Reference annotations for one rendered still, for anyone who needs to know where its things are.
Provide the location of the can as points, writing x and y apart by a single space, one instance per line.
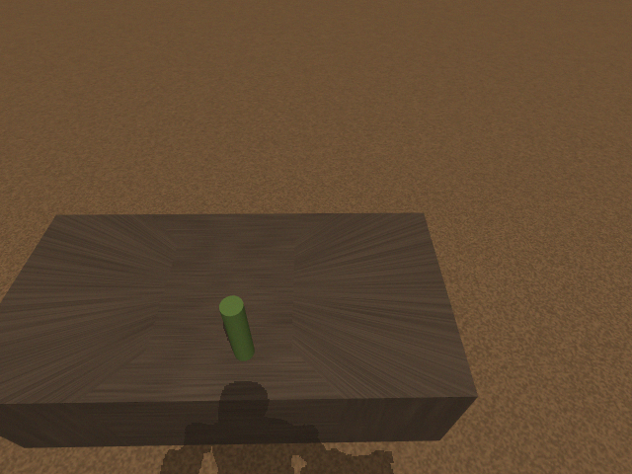
234 317

